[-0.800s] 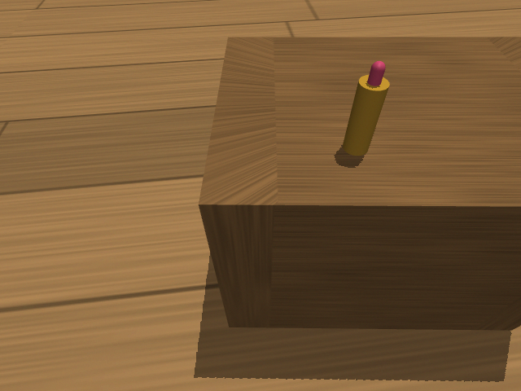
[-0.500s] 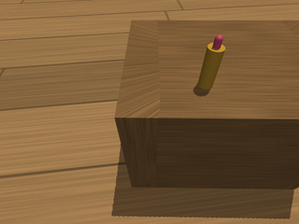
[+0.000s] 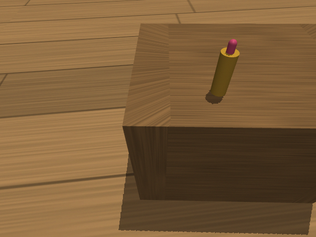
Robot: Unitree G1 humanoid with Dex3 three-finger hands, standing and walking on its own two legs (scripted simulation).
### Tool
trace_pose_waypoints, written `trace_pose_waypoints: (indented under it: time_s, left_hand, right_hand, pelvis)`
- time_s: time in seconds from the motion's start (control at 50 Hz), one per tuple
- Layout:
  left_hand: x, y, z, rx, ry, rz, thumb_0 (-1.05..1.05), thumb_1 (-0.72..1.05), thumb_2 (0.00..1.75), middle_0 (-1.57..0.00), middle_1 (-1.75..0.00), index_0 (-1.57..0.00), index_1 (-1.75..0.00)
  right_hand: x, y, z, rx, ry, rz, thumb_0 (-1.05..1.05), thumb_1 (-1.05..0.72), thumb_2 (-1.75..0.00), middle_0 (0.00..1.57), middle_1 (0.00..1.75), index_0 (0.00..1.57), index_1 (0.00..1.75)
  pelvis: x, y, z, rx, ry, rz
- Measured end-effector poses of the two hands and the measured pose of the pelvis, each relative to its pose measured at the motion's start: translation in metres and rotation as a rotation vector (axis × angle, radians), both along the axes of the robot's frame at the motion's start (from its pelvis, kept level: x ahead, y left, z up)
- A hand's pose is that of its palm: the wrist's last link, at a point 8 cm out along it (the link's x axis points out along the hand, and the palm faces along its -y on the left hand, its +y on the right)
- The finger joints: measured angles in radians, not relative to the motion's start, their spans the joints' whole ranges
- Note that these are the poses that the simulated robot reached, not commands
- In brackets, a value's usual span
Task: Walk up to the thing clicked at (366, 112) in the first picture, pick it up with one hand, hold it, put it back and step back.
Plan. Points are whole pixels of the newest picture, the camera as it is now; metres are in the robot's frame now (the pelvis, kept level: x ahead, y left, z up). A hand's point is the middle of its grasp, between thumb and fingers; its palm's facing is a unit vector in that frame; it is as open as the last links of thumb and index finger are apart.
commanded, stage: stand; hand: right
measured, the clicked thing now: (225, 68) +0.62 -0.22 +0.07
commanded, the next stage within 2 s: walk up in 0.32 s
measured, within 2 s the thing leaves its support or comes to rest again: neither
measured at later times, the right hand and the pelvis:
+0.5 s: hand out of the picture +0.09 -0.26 -0.15, palm faces -0.07 +0.93 -0.36, open 7.4 cm; pelvis +0.02 +0.01 -0.01, yaw +1 degrees
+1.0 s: hand (244, 233) +0.17 -0.23 -0.18, palm faces +0.02 +0.93 -0.36, open 7.4 cm; pelvis +0.10 +0.03 -0.03, yaw -1 degrees
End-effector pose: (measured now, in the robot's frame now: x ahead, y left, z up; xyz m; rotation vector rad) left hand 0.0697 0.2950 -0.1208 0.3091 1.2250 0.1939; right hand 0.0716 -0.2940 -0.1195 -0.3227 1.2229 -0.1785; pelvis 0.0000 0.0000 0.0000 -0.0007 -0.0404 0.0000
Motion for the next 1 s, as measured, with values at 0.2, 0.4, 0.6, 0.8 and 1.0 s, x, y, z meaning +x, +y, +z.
trace_pose_waypoints:
  time_s: [0.2,0.4,0.6,0.8,1.0]
  left_hand:
    - [-0.005,0.0,0.001,0.004,0.006,0.005,0.0,0.9,0.9,-0.21,-0.3,-0.21,-0.3]
    - [-0.008,0.005,0.002,0.002,-0.022,0.01,0.0,0.9,0.9,-0.21,-0.3,-0.21,-0.3]
    - [-0.024,0.066,-0.01,0.041,0.058,0.046,0.0,0.9,0.9,-0.21,-0.3,-0.21,-0.3]
    - [0.05,0.077,-0.007,0.037,0.035,-0.018,0.0,0.91,0.9,-0.21,-0.3,-0.21,-0.3]
    - [0.129,0.04,-0.01,0.04,-0.069,-0.068,0.0,0.9,0.9,-0.21,-0.3,-0.21,-0.3]
  right_hand:
    - [-0.001,-0.001,-0.001,0.003,0.004,0.002,0.0,-0.91,-0.9,0.21,0.3,0.2,0.3]
    - [0.0,-0.006,-0.001,0.009,-0.008,0.005,0.0,-0.91,-0.9,0.21,0.3,0.2,0.3]
    - [0.035,0.003,0.009,-0.069,-0.036,0.039,0.0,-0.91,-0.9,0.21,0.3,0.2,0.3]
    - [0.043,0.027,0.016,-0.072,-0.028,-0.014,0.0,-0.91,-0.9,0.21,0.3,0.2,0.3]
    - [0.086,0.018,-0.022,-0.024,-0.04,-0.048,0.0,-0.91,-0.9,0.21,0.3,0.2,0.3]
  pelvis:
    - [0.0,-0.001,0.0,0.0,0.0,0.002]
    - [0.005,0.0,-0.003,-0.006,-0.003,0.003]
    - [0.039,0.036,-0.017,-0.014,-0.016,0.012]
    - [0.08,0.047,-0.011,0.001,-0.022,-0.01]
    - [0.104,0.03,-0.029,0.0,-0.032,-0.021]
